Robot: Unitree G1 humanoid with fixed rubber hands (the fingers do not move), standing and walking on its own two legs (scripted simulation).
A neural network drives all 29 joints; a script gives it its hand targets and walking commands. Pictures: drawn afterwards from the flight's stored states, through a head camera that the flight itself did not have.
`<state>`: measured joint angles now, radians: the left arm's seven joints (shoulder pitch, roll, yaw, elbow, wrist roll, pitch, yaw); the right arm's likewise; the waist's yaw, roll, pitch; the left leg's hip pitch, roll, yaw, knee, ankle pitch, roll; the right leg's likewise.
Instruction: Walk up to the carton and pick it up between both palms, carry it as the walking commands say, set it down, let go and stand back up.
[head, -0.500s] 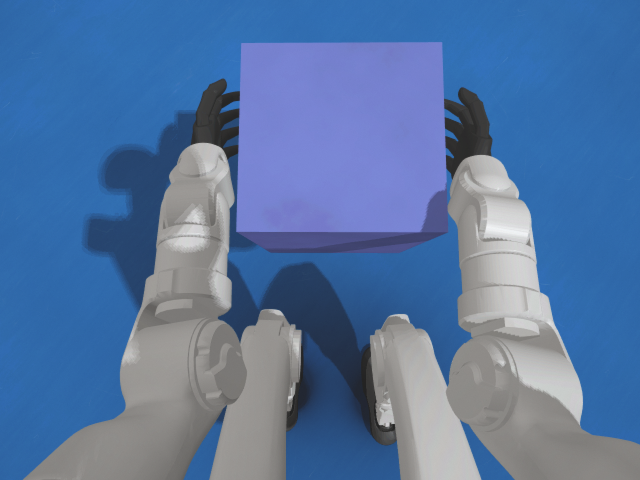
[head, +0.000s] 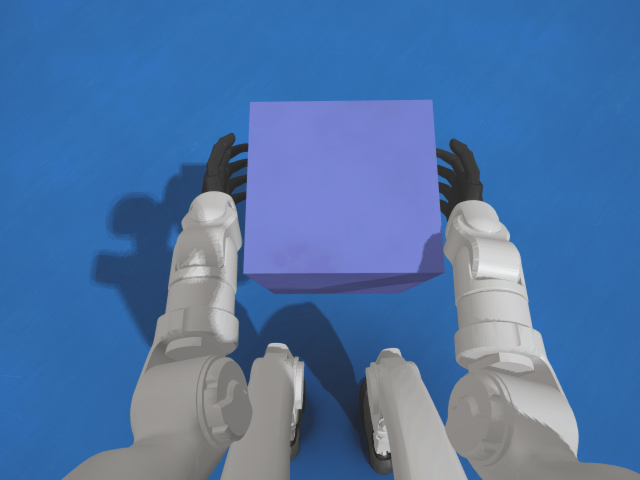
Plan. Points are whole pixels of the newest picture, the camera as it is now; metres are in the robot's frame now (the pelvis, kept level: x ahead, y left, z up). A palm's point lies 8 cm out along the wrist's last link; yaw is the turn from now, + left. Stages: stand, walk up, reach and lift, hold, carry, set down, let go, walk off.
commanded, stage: reach and lift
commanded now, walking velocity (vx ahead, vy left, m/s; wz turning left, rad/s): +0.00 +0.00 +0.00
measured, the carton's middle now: (338, 215) +0.46 +0.00 -0.11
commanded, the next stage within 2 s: none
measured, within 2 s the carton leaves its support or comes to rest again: neither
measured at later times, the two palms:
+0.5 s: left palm (204, 188) +0.43 +0.15 +0.03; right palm (493, 196) +0.42 -0.15 +0.03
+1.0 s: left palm (174, 176) +0.41 +0.15 +0.10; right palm (533, 187) +0.40 -0.15 +0.11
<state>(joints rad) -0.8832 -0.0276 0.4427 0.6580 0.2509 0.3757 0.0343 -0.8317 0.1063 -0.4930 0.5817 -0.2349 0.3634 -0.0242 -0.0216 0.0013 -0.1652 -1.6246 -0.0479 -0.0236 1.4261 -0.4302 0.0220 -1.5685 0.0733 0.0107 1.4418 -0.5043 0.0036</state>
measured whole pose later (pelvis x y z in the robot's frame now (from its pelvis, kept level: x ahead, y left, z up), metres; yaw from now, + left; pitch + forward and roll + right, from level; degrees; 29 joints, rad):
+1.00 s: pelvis +0.04 +0.00 +0.13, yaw +1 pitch +20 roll -1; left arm -0.57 -0.13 0.42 0.53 0.30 0.37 -0.01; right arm -0.52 0.20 -0.45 0.46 -0.31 0.36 0.02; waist -0.03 0.00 -0.08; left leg -0.91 -0.05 -0.04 0.83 -0.27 0.02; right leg -0.86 0.05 0.04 0.84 -0.33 -0.01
